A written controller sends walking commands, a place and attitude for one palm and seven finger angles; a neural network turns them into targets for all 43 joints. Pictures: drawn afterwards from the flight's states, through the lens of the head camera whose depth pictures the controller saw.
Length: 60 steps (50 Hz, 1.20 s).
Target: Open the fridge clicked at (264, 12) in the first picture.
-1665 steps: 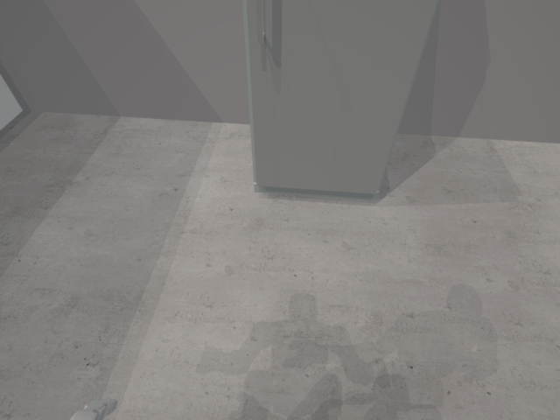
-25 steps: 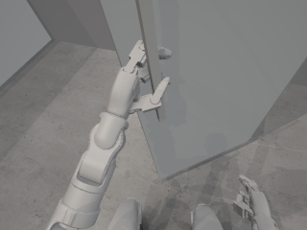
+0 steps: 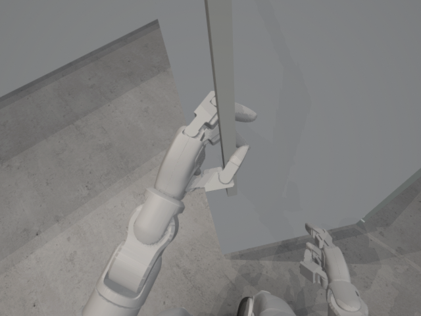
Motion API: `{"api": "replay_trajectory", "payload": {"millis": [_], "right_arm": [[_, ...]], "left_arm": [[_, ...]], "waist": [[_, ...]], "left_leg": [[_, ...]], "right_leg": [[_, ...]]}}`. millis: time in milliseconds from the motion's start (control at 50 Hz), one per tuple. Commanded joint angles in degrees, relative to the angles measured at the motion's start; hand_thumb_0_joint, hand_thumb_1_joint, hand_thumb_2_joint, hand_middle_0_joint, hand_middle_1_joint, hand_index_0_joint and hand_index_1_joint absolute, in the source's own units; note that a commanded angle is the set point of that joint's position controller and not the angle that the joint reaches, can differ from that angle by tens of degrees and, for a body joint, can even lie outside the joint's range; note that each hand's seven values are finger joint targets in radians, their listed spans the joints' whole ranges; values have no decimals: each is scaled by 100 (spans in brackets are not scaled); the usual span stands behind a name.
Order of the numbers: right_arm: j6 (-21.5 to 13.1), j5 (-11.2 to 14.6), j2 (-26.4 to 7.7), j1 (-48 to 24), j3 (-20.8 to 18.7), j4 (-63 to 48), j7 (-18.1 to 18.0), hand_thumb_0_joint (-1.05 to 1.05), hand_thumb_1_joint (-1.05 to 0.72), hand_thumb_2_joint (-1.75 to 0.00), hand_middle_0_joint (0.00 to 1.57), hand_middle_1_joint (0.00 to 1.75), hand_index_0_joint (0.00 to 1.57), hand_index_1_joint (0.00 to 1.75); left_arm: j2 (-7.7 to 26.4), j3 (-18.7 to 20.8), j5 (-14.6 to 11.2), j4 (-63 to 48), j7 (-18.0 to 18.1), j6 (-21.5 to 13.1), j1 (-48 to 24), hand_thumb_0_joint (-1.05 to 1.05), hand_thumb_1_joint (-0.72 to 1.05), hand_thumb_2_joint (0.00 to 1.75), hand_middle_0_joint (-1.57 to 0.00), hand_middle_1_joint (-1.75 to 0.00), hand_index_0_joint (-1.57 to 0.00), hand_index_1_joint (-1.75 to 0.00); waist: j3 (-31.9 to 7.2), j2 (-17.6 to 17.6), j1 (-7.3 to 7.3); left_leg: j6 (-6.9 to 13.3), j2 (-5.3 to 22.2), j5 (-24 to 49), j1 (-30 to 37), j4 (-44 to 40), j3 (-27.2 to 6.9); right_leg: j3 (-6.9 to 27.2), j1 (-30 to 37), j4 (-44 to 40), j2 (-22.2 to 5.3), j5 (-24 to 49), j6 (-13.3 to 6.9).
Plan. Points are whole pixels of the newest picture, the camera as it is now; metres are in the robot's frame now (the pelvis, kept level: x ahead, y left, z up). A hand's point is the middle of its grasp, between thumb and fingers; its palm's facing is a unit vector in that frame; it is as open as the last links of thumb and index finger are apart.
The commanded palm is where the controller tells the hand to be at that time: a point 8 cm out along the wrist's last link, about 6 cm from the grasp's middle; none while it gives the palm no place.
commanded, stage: walk backward, drawing the door open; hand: left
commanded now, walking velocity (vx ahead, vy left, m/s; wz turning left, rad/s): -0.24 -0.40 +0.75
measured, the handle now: (221, 100) +0.34 -0.03 +0.25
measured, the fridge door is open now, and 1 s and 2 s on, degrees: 62 86 82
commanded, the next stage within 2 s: stop walking and hold the door back in 0.52 s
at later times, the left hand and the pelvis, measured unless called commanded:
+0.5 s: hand (317, 284) +0.15 -0.11 +0.17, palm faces +0.10 -0.97 -0.24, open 6.8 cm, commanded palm +0.12 -0.07 +0.18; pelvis -0.11 -0.24 +0.00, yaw +22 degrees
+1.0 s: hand out of the picture +0.11 -0.16 +0.18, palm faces +0.50 -0.82 -0.27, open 6.1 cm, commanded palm +0.08 -0.10 +0.18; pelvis -0.17 -0.45 +0.01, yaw +36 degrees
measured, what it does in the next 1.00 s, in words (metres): steps to the right, turning left: left foot, then right foot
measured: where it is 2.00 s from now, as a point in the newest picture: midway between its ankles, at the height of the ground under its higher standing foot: outside the picture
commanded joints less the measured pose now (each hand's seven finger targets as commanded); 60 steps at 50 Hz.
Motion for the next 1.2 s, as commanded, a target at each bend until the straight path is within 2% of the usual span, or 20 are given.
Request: {"api": "replay_trajectory", "payload": {"millis": [0, 40, 100, 160, 300, 320, 360, 380, 480, 520, 540, 580, 660, 840, 900, 980, 1060, 1080, 1120, 1180], "right_arm": [[-184, -163, -761, -220, -301, -941, 13, 0, -90, -90, 20, 30, 20, 30], [-155, -94, -696, -617, -169, -853, 99, 0, -90, -90, 20, 30, 20, 30], [-218, 101, -733, -953, -195, -870, 182, 0, -90, -90, 20, 30, 20, 30], [-80, 291, -315, -348, -199, -943, 184, 0, -90, -90, 20, 30, 20, 30], [-25, 46, -212, -277, -77, -840, 27, 0, -90, -90, 20, 30, 20, 30], [-51, 11, -257, -160, -51, -796, 39, 0, -90, -90, 20, 30, 20, 30], [-119, -196, -731, -444, -154, -943, 22, 0, -90, -90, 20, 30, 20, 30], [-16, -199, -750, -454, -160, -867, -88, 0, -90, -90, 20, 30, 20, 30], [-101, 85, -839, -639, -262, -711, 155, 0, -90, -90, 20, 30, 20, 30], [-115, 216, -501, -166, -257, -653, 147, 0, -90, -90, 20, 30, 20, 30], [-115, 220, -303, -277, -254, -730, 67, 0, -90, -90, 20, 30, 20, 30], [-358, 22, -174, -516, -142, -550, -165, 0, -90, -90, 20, 30, 20, 30], [-49, -58, -331, -290, -36, -254, -263, 0, -90, -90, 20, 30, 20, 30], [566, -10, -749, 178, 97, -242, -315, 0, -90, -90, 20, 30, 20, 30], [558, -36, -992, 22, 108, -336, -282, 0, -90, -90, 20, 30, 20, 30], [618, 257, -1179, 473, -182, -128, -270, 0, -90, -90, 20, 30, 20, 30], [631, 310, -1107, 613, -90, -44, -501, 0, -90, -90, 20, 30, 20, 30], [629, 289, -1121, 720, -118, 65, -520, 0, -90, -90, 20, 30, 20, 30], [664, 244, -1084, 511, -256, -83, -532, 0, -90, -90, 20, 30, 20, 30], [530, 146, -1087, 758, -298, 251, -495, 0, -90, -90, 20, 30, 20, 30]], "left_arm": [[-351, -125, 66, -1769, 39, -1003, -1795, 0, 90, 90, -45, -140, -45, -140], [-177, 300, -8, -1691, 33, -888, -1515, 0, 90, 90, -45, -140, -45, -140], [-215, 401, -152, -1821, 132, -810, -1390, 0, 90, 90, -45, -140, -45, -140], [389, 772, -129, -2141, 247, -668, -1569, 0, 90, 90, -45, -140, -45, -140], [204, 732, -248, -2273, 216, -751, -1298, 0, 90, 90, -45, -140, -45, -140], [172, 647, -250, -2142, 158, -790, -1357, 0, 90, 90, -45, -140, -45, -140], [169, 591, -55, -2042, 78, -919, -1414, 0, 90, 90, -45, -140, -45, -140], [459, 913, 66, -1665, 115, -953, -1326, 0, 90, 90, -45, -140, -45, -140], [176, 1004, -312, -1986, 227, -832, -1200, 0, 90, 90, -45, -140, -45, -140], [216, 992, -284, -2013, 276, -787, -1029, 0, 90, 90, -45, -140, -45, -140], [754, 1467, -256, -2065, 341, -728, -1004, 0, 90, 90, -45, -140, -45, -140], [1025, 2000, -191, -2228, 459, -771, -1153, 0, 90, 90, -45, -140, -45, -140], [1009, 2124, -465, -672, 545, -561, -1017, 0, 90, 90, -45, -140, -45, -140], [986, 1741, -686, 1994, 591, -524, -3756, 0, 90, 90, -45, -140, -45, -140], [1094, 1776, -826, 2894, 696, -528, -4759, 0, 90, 90, -45, -140, -45, -140], [1673, 2233, -713, 3997, 543, -517, -5790, 0, 90, 90, -45, -140, -45, -140], [1755, 2377, -837, 5365, 543, -428, -6296, 0, 90, 90, -45, -140, -45, -140], [2085, 2579, -759, 5735, 531, -415, -6300, 0, 90, 90, -45, -140, -45, -140], [2470, 2873, -804, 5663, 484, -442, -6205, 0, 90, 90, -45, -140, -45, -140], [3243, 3469, -678, 5545, 475, -523, -6206, 0, 90, 90, -45, -140, -45, -140]], "waist": [[-2363, 1046, -213], [-2119, 208, 3], [-1870, 944, 292], [-2842, -2677, 256], [-2063, -1230, -52], [-1871, -719, -199], [-1738, 1208, -86], [-1579, 561, -92], [-1617, 1316, 355], [-2570, -671, 287], [-2579, -2556, 288], [-1930, -1704, 300], [-2633, -1553, 356], [-2163, -1351, 285], [-1613, 2463, 205], [-1837, -428, 424], [-1766, -231, 553], [-1780, -768, 551], [-1597, -2165, 609], [-2097, -1270, 327]], "left_leg": [[1402, 3162, 5321, 2519, -1654, -4177], [1215, 2808, 4436, 1734, -1595, -3332], [474, 1792, 2044, -492, -1191, -1632], [-37, -445, -1100, -310, 2268, -362], [31, -53, -730, 705, 306, -169], [202, 247, -348, 1265, -664, -702], [1432, 3270, 1178, 845, -2567, -5231], [1658, 3564, 1898, 577, -2601, -5451], [351, 1428, 173, -915, -1526, -1490], [-96, 238, -277, -42, -17, -791], [-255, -384, -922, -601, 1880, -330], [-50, -187, -1365, -853, 3029, -757], [-172, -210, -902, -1114, 2737, -450], [324, -583, -675, 1018, -1399, -20], [1689, 1995, -1004, 1050, -2869, -2741], [1262, 1527, 21, 1066, -2304, -1451], [653, 670, 213, 129, -1160, -495], [454, 198, 7, -419, -350, -206], [58, -352, -818, -1728, 2395, -868], [-110, -253, 172, -1572, 2992, -1026]], "right_leg": [[1377, -1581, 2042, -80, -981, 981], [2323, -1205, 2421, -271, -682, 787], [1850, 1338, 129, -120, -15, 766], [2501, 1485, -1996, -1115, 116, 13], [759, 400, -866, -747, 1007, 119], [715, -471, 44, -589, 562, 405], [1570, -1536, 3006, -46, -681, 971], [2264, -1351, 3593, -171, -428, 982], [1541, 1461, 368, 245, -366, 805], [1178, 1890, -1513, 76, -45, 593], [2388, 1480, -1891, -826, -352, 65], [2544, 581, -1863, -1473, 1371, -508], [2121, 2202, -995, -1356, 3526, -184], [2194, 1018, -2570, -1049, -1140, 772], [923, -906, 2742, 428, -1151, 1034], [1428, -995, 2553, 103, -615, 946], [792, 1657, -500, 443, -494, 977], [1471, 2173, -1108, 64, -823, 842], [5510, 1771, -3164, -2253, -3137, 11], [4383, 1484, -2763, -1616, -3224, 298]]}}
